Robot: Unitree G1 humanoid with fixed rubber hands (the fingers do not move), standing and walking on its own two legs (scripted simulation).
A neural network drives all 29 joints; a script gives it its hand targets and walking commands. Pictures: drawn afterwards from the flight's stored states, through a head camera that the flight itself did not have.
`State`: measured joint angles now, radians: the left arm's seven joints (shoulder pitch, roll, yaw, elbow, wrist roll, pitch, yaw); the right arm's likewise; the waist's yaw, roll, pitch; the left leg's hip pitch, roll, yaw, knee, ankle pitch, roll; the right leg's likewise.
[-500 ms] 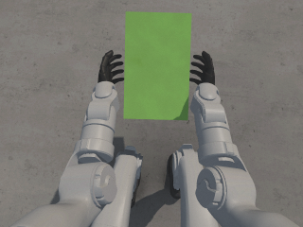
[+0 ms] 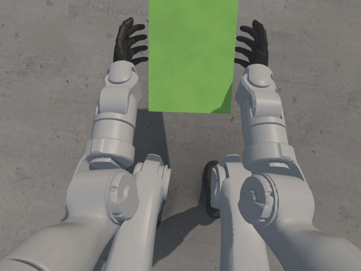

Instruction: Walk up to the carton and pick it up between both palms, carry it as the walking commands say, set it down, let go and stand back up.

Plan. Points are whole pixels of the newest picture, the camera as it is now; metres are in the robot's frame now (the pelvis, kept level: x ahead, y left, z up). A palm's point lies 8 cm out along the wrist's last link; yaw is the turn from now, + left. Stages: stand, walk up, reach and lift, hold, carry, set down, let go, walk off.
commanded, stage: set down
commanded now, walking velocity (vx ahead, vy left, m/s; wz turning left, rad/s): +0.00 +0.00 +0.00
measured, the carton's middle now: (190, 50) +0.56 +0.00 -0.18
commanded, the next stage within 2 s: none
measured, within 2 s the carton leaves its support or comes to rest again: rests again in 1.90 s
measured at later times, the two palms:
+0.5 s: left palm (135, 63) +0.52 +0.13 -0.18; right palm (244, 67) +0.52 -0.13 -0.19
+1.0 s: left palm (141, 68) +0.54 +0.13 -0.27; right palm (238, 66) +0.55 -0.13 -0.26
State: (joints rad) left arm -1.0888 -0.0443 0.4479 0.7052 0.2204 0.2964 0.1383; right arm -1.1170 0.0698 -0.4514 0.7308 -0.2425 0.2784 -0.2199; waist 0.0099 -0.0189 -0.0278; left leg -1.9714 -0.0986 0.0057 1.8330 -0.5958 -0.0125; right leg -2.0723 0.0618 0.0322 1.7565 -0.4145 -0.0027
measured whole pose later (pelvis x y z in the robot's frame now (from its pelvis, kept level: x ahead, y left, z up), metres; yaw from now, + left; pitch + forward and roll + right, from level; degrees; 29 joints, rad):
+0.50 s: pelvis +0.00 +0.00 -0.06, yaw +0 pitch +42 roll +2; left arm -1.27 0.05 0.38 0.78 0.16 0.28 0.14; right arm -1.28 -0.04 -0.41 0.80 -0.16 0.26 -0.22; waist 0.01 -0.02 0.14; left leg -2.12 -0.11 0.01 2.03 -0.64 -0.01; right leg -2.23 0.06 0.02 1.94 -0.44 0.00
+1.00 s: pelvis +0.00 +0.00 -0.10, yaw +0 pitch +38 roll +1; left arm -1.43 0.16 0.27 0.90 0.07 0.26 0.12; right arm -1.48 -0.19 -0.33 0.99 -0.05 0.22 -0.16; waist -0.01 -0.04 0.34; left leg -2.19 -0.12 0.01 2.21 -0.68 -0.01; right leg -2.30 0.05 0.00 2.11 -0.48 0.01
